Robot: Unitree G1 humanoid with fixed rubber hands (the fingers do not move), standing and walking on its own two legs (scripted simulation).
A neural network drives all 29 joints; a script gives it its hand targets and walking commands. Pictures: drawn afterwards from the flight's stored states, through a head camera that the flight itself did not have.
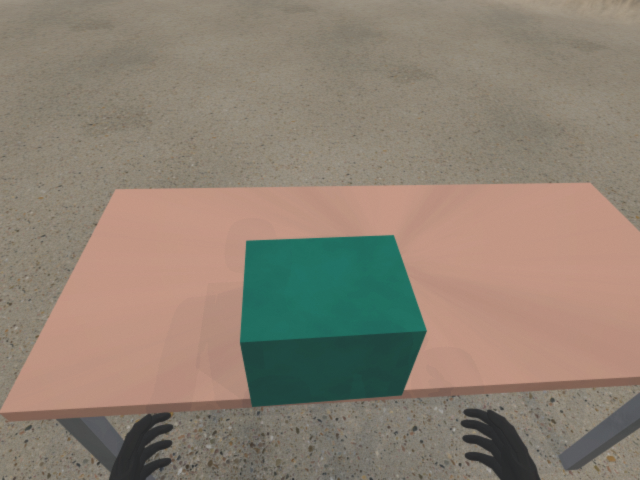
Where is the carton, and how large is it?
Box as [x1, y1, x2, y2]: [240, 235, 426, 406]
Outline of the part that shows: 393,235 246,241 240,344 252,406 399,395 402,393 426,330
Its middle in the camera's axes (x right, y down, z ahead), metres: +0.01 +0.12 +0.63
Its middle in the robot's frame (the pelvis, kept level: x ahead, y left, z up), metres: +0.40 +0.03 -0.04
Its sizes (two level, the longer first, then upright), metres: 0.241 0.187 0.183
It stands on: a table, 0.64 m high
